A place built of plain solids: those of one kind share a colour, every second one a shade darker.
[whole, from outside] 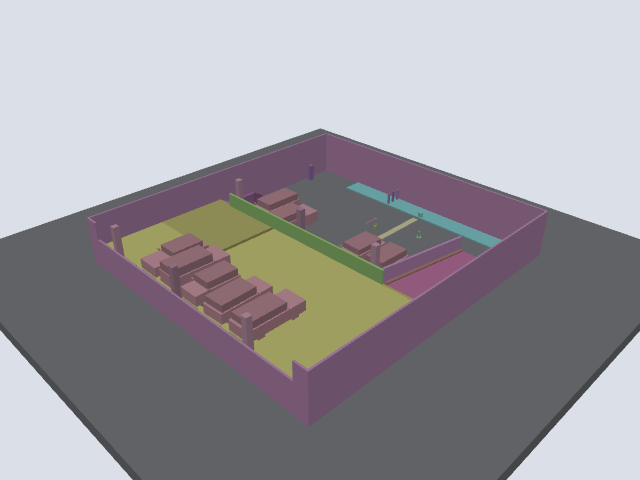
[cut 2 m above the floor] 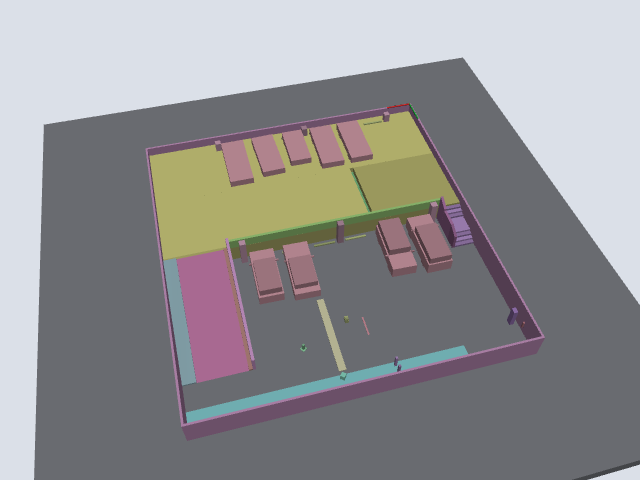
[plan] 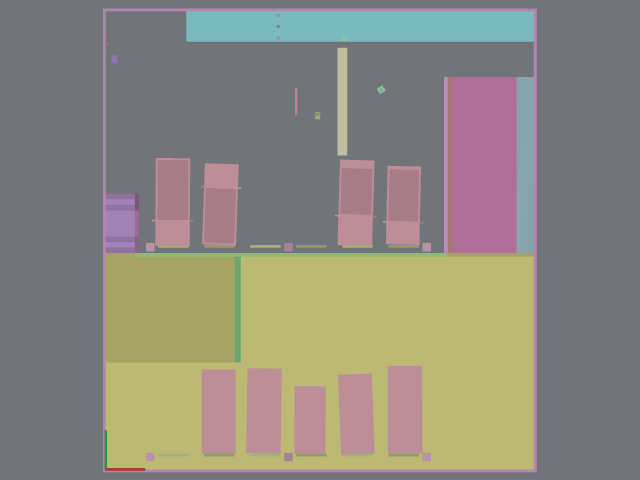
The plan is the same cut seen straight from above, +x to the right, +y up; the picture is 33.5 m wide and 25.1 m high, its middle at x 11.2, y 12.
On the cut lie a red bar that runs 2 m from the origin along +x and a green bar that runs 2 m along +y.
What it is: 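An open-sided split-level car park deck of the 2000s; 22.4 x 24.0 m, two half-decks side by side, the upper one 1.29 m above the lower, 2.45 m to the soffit over the upper one; a stair core of 8 risers of 0.161 m and treads of 0.29 m with a mid landing; a car ramp of 1 in 7.2; drive aisles of 6.24 and 6.12 m, bays of 2.41 x 4.8 m, a walkway of 1.60 m with a kerb of about 0.12 m, a stair door of 0.92 x 2.1 m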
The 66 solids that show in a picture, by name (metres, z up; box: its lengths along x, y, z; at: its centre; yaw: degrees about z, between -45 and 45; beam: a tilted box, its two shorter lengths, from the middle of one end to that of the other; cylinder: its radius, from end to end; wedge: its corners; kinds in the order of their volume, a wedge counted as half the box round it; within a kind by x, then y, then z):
{
 "upper_deck_1": {"box": [6.75, 5.54, 1.34], "at": [3.38, 8.36, 0.62]},
 "upper_deck_2": {"box": [22.38, 5.6, 1.34], "at": [11.19, 2.8, 0.62]},
 "upper_deck_3": {"box": [22.38, 0.2, 1.34], "at": [11.19, 11.22, 0.62]},
 "upper_deck_4": {"box": [15.33, 5.54, 1.34], "at": [14.71, 8.36, 0.62]},
 "car_1": {"box": [1.81, 4.61, 0.92], "at": [3.5, 13.98, 0.64], "yaw": -0.4},
 "car_2": {"box": [1.61, 3.13, 0.56], "at": [3.5, 14.62, 1.38], "yaw": -0.4},
 "car_3": {"box": [1.79, 4.41, 0.73], "at": [5.9, 3.02, 1.83], "yaw": -0.1},
 "car_4": {"box": [1.59, 2.4, 0.46], "at": [5.9, 3.63, 2.43], "yaw": -0.1},
 "car_5": {"box": [1.58, 2.85, 0.58], "at": [5.97, 13.27, 1.34], "yaw": -2.0},
 "car_6": {"box": [1.78, 4.26, 0.87], "at": [5.99, 13.86, 0.61], "yaw": -2.0},
 "car_7": {"box": [1.61, 3.06, 0.61], "at": [8.26, 2.43, 2.7], "yaw": -0.8},
 "car_8": {"box": [1.81, 4.45, 0.93], "at": [8.27, 3.06, 1.93], "yaw": -0.8},
 "car_9": {"box": [1.64, 3.55, 0.77], "at": [10.68, 2.58, 1.85], "yaw": -0.4},
 "car_10": {"box": [1.44, 2.42, 0.53], "at": [10.68, 3.03, 2.5], "yaw": -0.4},
 "car_11": {"box": [1.81, 4.48, 0.7], "at": [13.09, 13.95, 0.53], "yaw": -1.7},
 "car_12": {"box": [1.77, 4.2, 0.75], "at": [13.1, 2.89, 1.84], "yaw": 2.2},
 "car_13": {"box": [1.61, 2.4, 0.46], "at": [13.1, 14.54, 1.12], "yaw": -1.7},
 "car_14": {"box": [1.57, 2.78, 0.53], "at": [13.12, 2.34, 2.48], "yaw": 2.2},
 "car_15": {"box": [1.75, 4.1, 0.75], "at": [15.57, 13.81, 0.56], "yaw": -1.2},
 "car_16": {"box": [1.55, 2.7, 0.53], "at": [15.58, 14.33, 1.2], "yaw": -1.2},
 "car_17": {"box": [1.61, 2.94, 0.53], "at": [15.65, 2.5, 2.5], "yaw": 0.1},
 "car_18": {"box": [1.81, 4.59, 0.77], "at": [15.65, 3.13, 1.85], "yaw": 0.1},
 "wall_1": {"box": [0.15, 24.26, 3.82], "at": [-0.07, 11.98, 1.86]},
 "wall_2": {"box": [1.15, 0.15, 3.82], "at": [0.42, -0.07, 1.86]},
 "wall_3": {"box": [20.38, 0.15, 2.46], "at": [11.19, -0.07, 1.18]},
 "wall_4": {"box": [22.68, 0.15, 3.82], "at": [11.19, 24.04, 1.86]},
 "wall_5": {"box": [1.15, 0.15, 3.82], "at": [21.95, -0.07, 1.86]},
 "wall_6": {"box": [0.15, 24.26, 3.82], "at": [22.45, 11.98, 1.86]},
 "car_ramp_1": {"wedge": [[17.88, 11.32, -0.05], [17.88, 11.32, 1.29], [17.88, 20.52, -0.05], [17.88, 20.52, 0.0], [22.38, 11.32, -0.05], [22.38, 11.32, 1.29], [22.38, 20.52, -0.05], [22.38, 20.52, 0.0]]},
 "stair_step_1": {"box": [1.52, 0.34, 1.18], "at": [0.76, 11.44, 0.54]},
 "stair_step_2": {"box": [1.52, 0.63, 1.01], "at": [0.76, 11.59, 0.46]},
 "stair_step_3": {"box": [1.52, 0.92, 0.85], "at": [0.76, 11.73, 0.38]},
 "stair_step_4": {"box": [1.52, 2.28, 0.69], "at": [0.76, 12.41, 0.3]},
 "stair_step_5": {"box": [1.52, 2.57, 0.53], "at": [0.76, 12.55, 0.22]},
 "stair_step_6": {"box": [1.52, 2.86, 0.37], "at": [0.76, 12.7, 0.14]},
 "stair_step_7": {"box": [1.52, 3.15, 0.21], "at": [0.76, 12.85, 0.06]},
 "ramp_footway_1": {"wedge": [[21.48, 11.32, -0.05], [21.48, 11.32, 1.41], [21.48, 20.52, -0.05], [21.48, 20.52, 0.12], [22.38, 11.32, -0.05], [22.38, 11.32, 1.41], [22.38, 20.52, -0.05], [22.38, 20.52, 0.12]]},
 "walkway_1": {"box": [18.18, 1.6, 0.16], "at": [13.29, 23.16, 0.03]},
 "column_1": {"box": [0.45, 0.45, 2.5], "at": [2.32, 0.65, 2.49]},
 "column_2": {"box": [0.45, 0.45, 3.79], "at": [2.32, 11.62, 1.84]},
 "column_3": {"box": [0.45, 0.45, 2.5], "at": [9.55, 0.65, 2.49]},
 "column_4": {"box": [0.45, 0.45, 3.79], "at": [9.55, 11.62, 1.84]},
 "column_5": {"box": [0.45, 0.45, 2.5], "at": [16.78, 0.65, 2.49]},
 "column_6": {"box": [0.45, 0.45, 3.79], "at": [16.78, 11.62, 1.84]},
 "split_parapet_1": {"box": [16.36, 0.2, 1.16], "at": [9.7, 11.22, 1.82]},
 "ramp_guard_1": {"wedge": [[17.68, 11.32, -0.05], [17.68, 11.32, 2.46], [17.68, 20.52, -0.05], [17.68, 20.52, 1.17], [17.88, 11.32, -0.05], [17.88, 11.32, 2.46], [17.88, 20.52, -0.05], [17.88, 20.52, 1.17]]},
 "ramp_kerb_1": {"wedge": [[17.88, 11.32, -0.05], [17.88, 11.32, 1.41], [17.88, 20.52, -0.05], [17.88, 20.52, 0.12], [18.13, 11.32, -0.05], [18.13, 11.32, 1.41], [18.13, 20.52, -0.05], [18.13, 20.52, 0.12]]},
 "drain_bed_1": {"box": [0.32, 5.54, 0.89], "at": [6.9, 8.36, 0.39]},
 "stair_guard_1": {"wedge": [[1.52, 11.32, -0.05], [1.52, 11.32, 2.34], [1.52, 12.19, -0.05], [1.52, 12.19, 1.85], [1.72, 11.32, -0.05], [1.72, 11.32, 2.34], [1.72, 12.19, -0.05], [1.72, 12.19, 1.85]]},
 "stair_guard_2": {"wedge": [[1.52, 13.55, -0.05], [1.52, 13.55, 1.69], [1.52, 14.42, -0.05], [1.52, 14.42, 1.21], [1.72, 13.55, -0.05], [1.72, 13.55, 1.69], [1.72, 14.42, -0.05], [1.72, 14.42, 1.21]]},
 "stair_guard_3": {"box": [0.2, 1.36, 1.74], "at": [1.62, 12.87, 0.82]},
 "wheelstop_1": {"box": [1.6, 0.15, 0.15], "at": [3.52, 0.75, 1.31]},
 "wheelstop_2": {"box": [1.6, 0.15, 0.15], "at": [3.52, 11.67, 0.03]},
 "wheelstop_3": {"box": [1.6, 0.15, 0.15], "at": [5.93, 0.75, 1.31]},
 "wheelstop_4": {"box": [1.6, 0.15, 0.15], "at": [5.93, 11.67, 0.03]},
 "wheelstop_5": {"box": [1.6, 0.15, 0.15], "at": [8.35, 0.75, 1.31]},
 "wheelstop_6": {"box": [1.6, 0.15, 0.15], "at": [8.35, 11.67, 0.03]},
 "wheelstop_7": {"box": [1.6, 0.15, 0.15], "at": [10.76, 0.75, 1.31]},
 "wheelstop_8": {"box": [1.6, 0.15, 0.15], "at": [10.76, 11.67, 0.03]},
 "wheelstop_9": {"box": [1.6, 0.15, 0.15], "at": [13.16, 0.75, 1.31]},
 "wheelstop_10": {"box": [1.6, 0.15, 0.15], "at": [13.16, 11.67, 0.03]},
 "wheelstop_11": {"box": [1.6, 0.15, 0.15], "at": [15.57, 0.75, 1.31]},
 "wheelstop_12": {"box": [1.6, 0.15, 0.15], "at": [15.57, 11.67, 0.03]},
 "hump_1": {"box": [0.5, 5.64, 0.12], "at": [12.37, 19.24, 0.01]},
 "pay_station_1": {"box": [0.3, 0.4, 1.5], "at": [0.45, 21.46, 0.7]},
 "cable_cover_1": {"box": [0.11, 1.44, 0.07], "at": [9.95, 19.24, -0.02]}
}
